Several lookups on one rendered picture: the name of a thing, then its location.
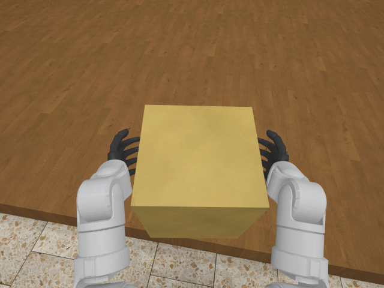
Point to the robot right hand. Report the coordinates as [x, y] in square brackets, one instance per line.
[278, 151]

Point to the robot left forearm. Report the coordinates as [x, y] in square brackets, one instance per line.
[100, 223]

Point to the carton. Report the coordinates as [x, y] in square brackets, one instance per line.
[199, 172]

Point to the robot right forearm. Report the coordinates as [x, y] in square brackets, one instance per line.
[301, 210]

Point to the robot left hand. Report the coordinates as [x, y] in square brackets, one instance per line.
[117, 149]

